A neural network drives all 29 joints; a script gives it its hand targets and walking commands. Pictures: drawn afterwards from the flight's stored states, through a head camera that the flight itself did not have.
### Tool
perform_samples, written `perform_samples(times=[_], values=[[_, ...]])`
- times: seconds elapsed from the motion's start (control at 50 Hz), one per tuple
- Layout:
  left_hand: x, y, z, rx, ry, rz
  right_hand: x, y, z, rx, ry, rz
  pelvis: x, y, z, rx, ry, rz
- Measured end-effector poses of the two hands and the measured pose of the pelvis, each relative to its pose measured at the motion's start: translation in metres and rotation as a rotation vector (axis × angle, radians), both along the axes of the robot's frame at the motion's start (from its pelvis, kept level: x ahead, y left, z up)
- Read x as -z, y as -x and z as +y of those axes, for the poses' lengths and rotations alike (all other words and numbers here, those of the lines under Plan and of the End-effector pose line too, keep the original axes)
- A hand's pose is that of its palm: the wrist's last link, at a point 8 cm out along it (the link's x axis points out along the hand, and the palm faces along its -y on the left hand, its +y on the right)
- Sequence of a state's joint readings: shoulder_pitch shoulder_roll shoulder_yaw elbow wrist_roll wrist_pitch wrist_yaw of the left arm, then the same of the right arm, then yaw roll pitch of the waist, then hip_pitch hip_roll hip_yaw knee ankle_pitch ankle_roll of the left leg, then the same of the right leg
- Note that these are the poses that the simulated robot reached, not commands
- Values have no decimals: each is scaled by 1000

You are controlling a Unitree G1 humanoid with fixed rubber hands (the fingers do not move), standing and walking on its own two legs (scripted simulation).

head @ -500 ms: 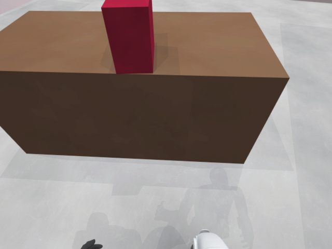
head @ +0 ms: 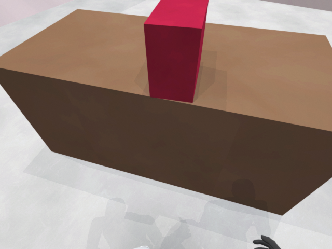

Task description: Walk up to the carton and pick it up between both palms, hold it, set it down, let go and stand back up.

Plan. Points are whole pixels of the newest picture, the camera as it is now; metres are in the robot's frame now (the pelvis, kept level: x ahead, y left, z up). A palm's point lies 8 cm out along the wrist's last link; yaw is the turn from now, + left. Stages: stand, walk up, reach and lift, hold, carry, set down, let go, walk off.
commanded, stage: walk up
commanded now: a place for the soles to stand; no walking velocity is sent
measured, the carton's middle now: (178, 49) +0.77 +0.00 +0.10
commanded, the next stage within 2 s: none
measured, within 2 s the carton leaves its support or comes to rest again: neither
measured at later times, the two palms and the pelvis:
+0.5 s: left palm (108, 217) +0.23 +0.19 -0.10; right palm (294, 232) +0.21 -0.32 -0.13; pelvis +0.18 -0.06 +0.00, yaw +1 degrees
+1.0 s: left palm (116, 181) +0.34 +0.19 -0.11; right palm (257, 173) +0.38 -0.26 -0.12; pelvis +0.28 -0.04 +0.01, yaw -1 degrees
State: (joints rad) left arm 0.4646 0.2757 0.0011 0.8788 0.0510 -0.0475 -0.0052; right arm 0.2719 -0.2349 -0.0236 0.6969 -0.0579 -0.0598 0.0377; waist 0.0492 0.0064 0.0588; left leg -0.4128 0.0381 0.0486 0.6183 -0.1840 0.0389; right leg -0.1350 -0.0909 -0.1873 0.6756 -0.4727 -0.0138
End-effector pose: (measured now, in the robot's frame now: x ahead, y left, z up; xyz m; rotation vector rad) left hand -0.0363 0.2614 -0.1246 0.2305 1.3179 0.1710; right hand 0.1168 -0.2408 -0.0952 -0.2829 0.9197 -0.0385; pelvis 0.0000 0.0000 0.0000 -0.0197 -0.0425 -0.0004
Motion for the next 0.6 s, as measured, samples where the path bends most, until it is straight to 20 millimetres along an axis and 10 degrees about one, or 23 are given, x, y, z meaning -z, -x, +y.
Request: perform_samples(times=[0.08, 0.36, 0.6], values=[[14, -37, 0, 28, 27, 18, 6, -15, 3, 73, 2, 5, 8, -26, 1, 1, -31, 1], [-20, -264, -62, 177, 13, -332, 38, 6, -58, 202, -14, 318, 6, -130, -47, 29, -44, -15], [-36, -247, -67, -38, -40, -144, 14, -182, -62, 3, -19, 189, -18, -211, -55, -37, -21, -4]])
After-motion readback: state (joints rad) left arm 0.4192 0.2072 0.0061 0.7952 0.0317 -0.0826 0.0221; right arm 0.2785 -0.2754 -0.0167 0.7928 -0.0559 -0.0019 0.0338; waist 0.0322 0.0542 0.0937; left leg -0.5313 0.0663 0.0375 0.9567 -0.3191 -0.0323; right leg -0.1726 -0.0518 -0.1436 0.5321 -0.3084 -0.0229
